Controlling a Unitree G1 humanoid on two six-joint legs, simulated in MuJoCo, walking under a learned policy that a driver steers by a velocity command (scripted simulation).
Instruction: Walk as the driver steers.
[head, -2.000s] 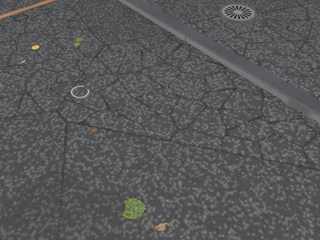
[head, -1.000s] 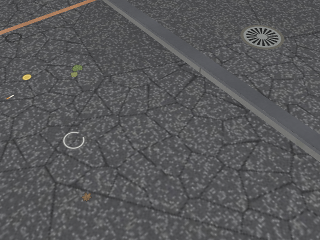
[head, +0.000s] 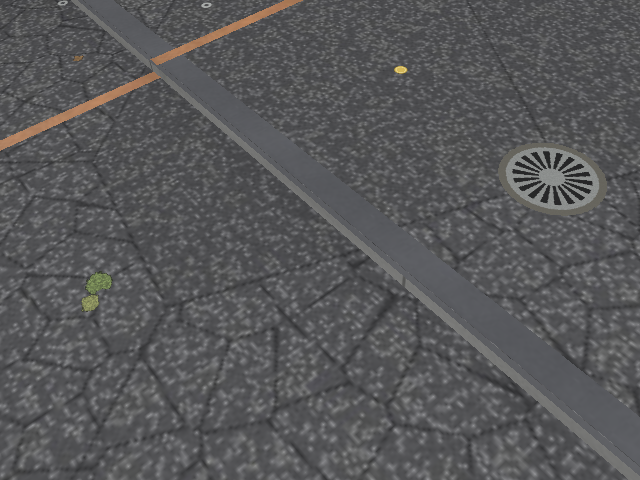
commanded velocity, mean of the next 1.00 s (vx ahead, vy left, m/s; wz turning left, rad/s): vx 0.50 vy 0.00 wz -0.41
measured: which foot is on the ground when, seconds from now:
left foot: up 0.00-0.30, down 0.32-0.86, up 0.88-1.00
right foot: down 0.00-0.34, up 0.36-0.82, down 0.84-1.00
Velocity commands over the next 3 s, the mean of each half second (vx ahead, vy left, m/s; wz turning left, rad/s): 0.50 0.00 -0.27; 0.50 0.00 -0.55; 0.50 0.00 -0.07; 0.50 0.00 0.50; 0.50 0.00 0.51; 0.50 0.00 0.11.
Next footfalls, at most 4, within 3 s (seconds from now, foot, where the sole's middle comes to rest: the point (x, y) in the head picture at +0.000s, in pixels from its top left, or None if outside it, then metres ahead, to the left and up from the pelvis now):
0.32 left None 0.37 0.16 -0.78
0.84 right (435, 447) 0.57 -0.17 -0.78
1.20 left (377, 324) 0.87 -0.06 -0.78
1.72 right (522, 259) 1.03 -0.42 -0.73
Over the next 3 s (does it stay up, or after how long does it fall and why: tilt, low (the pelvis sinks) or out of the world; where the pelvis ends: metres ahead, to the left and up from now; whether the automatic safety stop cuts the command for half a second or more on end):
stays up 1.59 -0.25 0.05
